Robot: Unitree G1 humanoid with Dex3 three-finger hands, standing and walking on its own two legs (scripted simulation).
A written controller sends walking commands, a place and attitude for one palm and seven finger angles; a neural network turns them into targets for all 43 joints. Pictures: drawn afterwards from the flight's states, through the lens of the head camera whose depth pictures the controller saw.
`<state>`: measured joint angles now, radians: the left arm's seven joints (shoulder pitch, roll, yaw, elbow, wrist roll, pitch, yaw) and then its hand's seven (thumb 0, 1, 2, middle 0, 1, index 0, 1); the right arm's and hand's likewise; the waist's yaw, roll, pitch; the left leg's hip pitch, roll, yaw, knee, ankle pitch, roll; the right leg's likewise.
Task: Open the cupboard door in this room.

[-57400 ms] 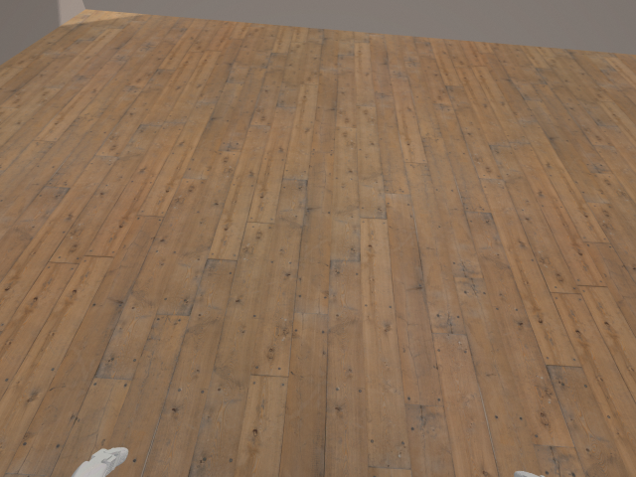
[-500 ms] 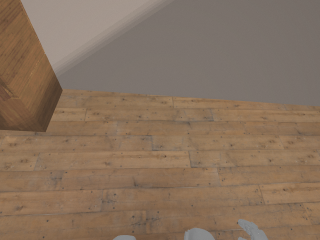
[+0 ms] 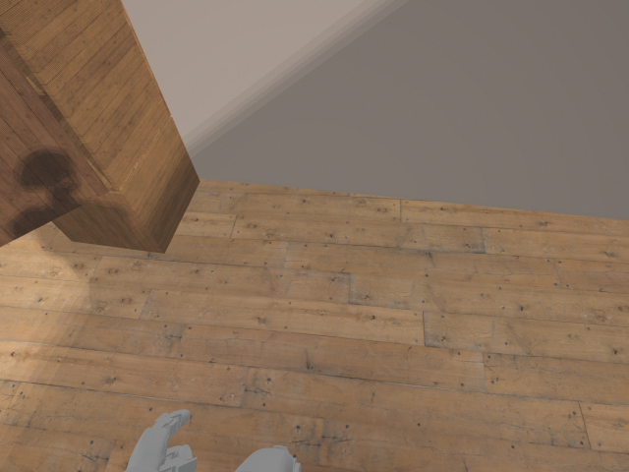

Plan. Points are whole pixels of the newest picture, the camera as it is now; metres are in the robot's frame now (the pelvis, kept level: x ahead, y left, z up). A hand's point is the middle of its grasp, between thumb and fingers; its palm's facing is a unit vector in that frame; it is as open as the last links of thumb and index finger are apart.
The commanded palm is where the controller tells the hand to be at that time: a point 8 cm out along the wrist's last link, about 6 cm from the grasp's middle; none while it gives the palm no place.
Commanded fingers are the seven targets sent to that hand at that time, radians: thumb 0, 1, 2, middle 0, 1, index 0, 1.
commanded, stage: turn to face it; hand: left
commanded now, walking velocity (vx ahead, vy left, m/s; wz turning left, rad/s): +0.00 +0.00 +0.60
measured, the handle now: out of the picture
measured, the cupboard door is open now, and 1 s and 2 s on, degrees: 49 49 49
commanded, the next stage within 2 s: take the last steps up to it in 1.06 s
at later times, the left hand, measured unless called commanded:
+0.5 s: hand out of the picture -0.08 +0.24 -0.19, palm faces +0.39 -0.89 -0.26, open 7.4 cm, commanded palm none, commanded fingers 0.00 0.90 0.90 -0.20 -0.30 -0.20 -0.30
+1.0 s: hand out of the picture +0.02 +0.23 -0.15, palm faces +0.47 -0.85 -0.23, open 7.4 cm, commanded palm none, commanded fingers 0.00 0.90 0.90 -0.20 -0.30 -0.20 -0.30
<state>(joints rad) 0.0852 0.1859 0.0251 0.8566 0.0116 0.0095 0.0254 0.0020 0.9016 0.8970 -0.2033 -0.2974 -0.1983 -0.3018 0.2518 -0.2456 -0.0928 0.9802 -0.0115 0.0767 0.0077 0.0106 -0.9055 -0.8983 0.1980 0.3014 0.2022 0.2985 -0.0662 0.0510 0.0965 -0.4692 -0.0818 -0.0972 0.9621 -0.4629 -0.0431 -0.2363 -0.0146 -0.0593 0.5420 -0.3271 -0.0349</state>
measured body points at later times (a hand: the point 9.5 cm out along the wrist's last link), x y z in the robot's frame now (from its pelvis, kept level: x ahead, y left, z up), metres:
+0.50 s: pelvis -0.01 +0.03 -0.01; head +0.03 +0.08 +0.43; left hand -0.10 +0.29 -0.17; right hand +0.22 -0.16 -0.12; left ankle -0.03 +0.11 -0.74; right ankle -0.02 -0.11 -0.68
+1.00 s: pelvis +0.00 +0.00 +0.00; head +0.05 +0.02 +0.45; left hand -0.01 +0.27 -0.14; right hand +0.12 -0.20 -0.16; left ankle -0.02 +0.11 -0.74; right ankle +0.03 -0.11 -0.73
